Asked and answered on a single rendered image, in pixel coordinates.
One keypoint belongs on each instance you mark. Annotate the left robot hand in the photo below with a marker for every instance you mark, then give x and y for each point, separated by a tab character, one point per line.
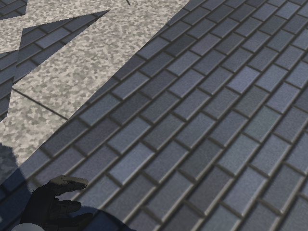
42	207

